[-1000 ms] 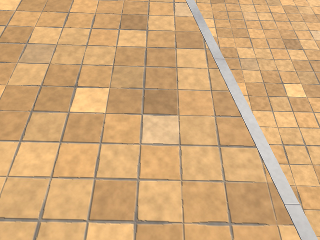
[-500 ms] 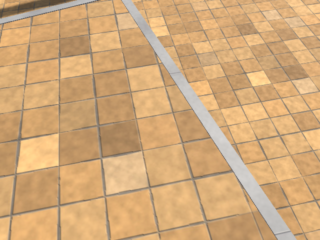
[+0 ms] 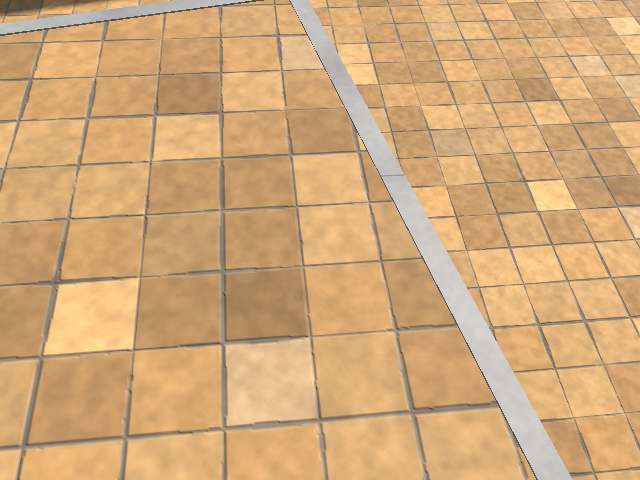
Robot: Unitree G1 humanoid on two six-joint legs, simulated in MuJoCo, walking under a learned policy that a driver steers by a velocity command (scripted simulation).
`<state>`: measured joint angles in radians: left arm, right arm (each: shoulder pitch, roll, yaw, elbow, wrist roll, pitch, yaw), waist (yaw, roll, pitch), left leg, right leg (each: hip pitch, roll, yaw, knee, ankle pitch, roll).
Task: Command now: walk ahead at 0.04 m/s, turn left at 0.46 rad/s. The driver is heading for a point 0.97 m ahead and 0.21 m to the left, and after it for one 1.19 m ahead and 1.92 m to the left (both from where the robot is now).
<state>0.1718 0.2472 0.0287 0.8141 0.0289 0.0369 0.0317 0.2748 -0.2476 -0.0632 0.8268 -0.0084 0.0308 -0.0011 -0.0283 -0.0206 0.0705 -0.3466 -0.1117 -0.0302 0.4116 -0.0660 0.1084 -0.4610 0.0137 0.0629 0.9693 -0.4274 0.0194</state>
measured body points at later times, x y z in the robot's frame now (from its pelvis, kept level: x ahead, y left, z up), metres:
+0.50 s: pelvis -0.01 -0.03 +0.01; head +0.03 -0.04 +0.46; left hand +0.01 +0.26 -0.10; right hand +0.18 -0.26 -0.12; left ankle -0.06 +0.09 -0.67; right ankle +0.01 -0.12 -0.74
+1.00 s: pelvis +0.00 +0.02 +0.01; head +0.00 +0.04 +0.46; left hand -0.06 +0.31 -0.11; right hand +0.19 -0.17 -0.10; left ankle -0.07 +0.07 -0.74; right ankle +0.10 -0.08 -0.69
